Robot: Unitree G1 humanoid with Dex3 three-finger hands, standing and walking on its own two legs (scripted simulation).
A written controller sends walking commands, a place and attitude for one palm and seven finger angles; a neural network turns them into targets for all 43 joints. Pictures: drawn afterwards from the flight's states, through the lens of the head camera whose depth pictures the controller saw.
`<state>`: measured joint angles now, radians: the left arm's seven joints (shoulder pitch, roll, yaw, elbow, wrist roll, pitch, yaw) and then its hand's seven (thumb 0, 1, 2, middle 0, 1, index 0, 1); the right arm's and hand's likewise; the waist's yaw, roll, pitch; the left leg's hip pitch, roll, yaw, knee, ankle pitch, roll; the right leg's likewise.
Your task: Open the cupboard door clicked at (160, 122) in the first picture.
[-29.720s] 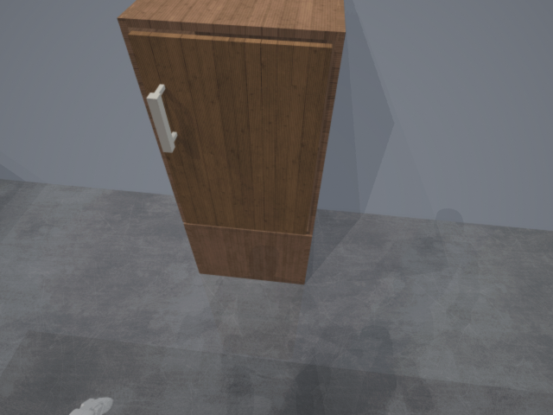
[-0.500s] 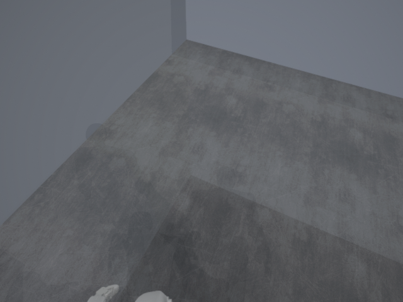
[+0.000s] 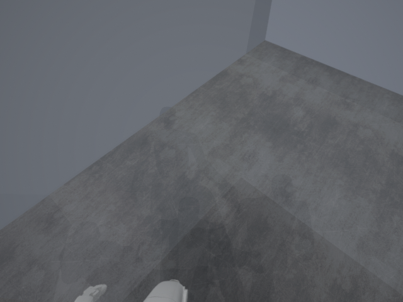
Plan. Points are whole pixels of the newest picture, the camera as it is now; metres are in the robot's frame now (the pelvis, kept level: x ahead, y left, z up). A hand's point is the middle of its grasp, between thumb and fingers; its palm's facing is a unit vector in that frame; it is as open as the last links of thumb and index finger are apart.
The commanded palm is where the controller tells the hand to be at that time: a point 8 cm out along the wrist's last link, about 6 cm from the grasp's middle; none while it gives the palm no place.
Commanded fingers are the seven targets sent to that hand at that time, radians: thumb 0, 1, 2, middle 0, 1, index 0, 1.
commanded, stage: turn to face it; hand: left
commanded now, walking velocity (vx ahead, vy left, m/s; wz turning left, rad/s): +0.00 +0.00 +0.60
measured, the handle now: out of the picture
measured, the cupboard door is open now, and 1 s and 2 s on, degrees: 49 49 49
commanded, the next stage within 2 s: none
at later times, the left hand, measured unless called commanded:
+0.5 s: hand out of the picture +0.03 +0.22 -0.15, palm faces +0.33 -0.90 -0.29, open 7.4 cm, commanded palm none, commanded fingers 0.00 0.90 0.90 -0.20 -0.30 -0.20 -0.30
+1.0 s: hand out of the picture -0.06 +0.19 -0.16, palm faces +0.60 -0.76 -0.24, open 7.4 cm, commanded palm none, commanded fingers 0.00 0.90 0.90 -0.20 -0.30 -0.20 -0.30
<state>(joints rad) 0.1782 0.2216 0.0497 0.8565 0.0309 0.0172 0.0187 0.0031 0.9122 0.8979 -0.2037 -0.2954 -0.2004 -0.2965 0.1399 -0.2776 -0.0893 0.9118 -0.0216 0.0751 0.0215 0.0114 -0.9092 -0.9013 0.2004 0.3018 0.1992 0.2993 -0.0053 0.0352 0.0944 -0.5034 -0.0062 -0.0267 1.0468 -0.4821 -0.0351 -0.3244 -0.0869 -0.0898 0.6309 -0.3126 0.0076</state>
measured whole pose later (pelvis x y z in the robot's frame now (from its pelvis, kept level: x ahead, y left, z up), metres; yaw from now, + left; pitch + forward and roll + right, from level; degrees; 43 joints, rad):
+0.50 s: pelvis +0.01 -0.03 +0.00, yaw +19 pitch +0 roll +0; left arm 0.16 0.26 0.07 0.87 0.02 0.04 0.01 0.01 0.91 0.90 -0.20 -0.30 -0.20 -0.30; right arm 0.15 -0.24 -0.06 0.90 -0.03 0.05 0.01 0.01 -0.91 -0.90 0.20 0.30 0.20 0.30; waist 0.00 0.02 0.09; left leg -0.35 0.00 -0.07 0.58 -0.24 -0.02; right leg -0.36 -0.05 -0.03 0.72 -0.39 0.07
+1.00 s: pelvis +0.00 -0.03 +0.00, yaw +37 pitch +1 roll -1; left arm 0.15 0.26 0.07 0.90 0.02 0.07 0.01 0.01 0.91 0.90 -0.20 -0.30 -0.20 -0.30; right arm 0.16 -0.22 -0.05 0.89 -0.03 0.03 0.01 0.01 -0.91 -0.90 0.20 0.30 0.20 0.30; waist 0.00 -0.03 0.11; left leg -0.34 -0.01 -0.01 0.56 -0.24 0.03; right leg -0.49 -0.08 -0.03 1.06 -0.44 0.08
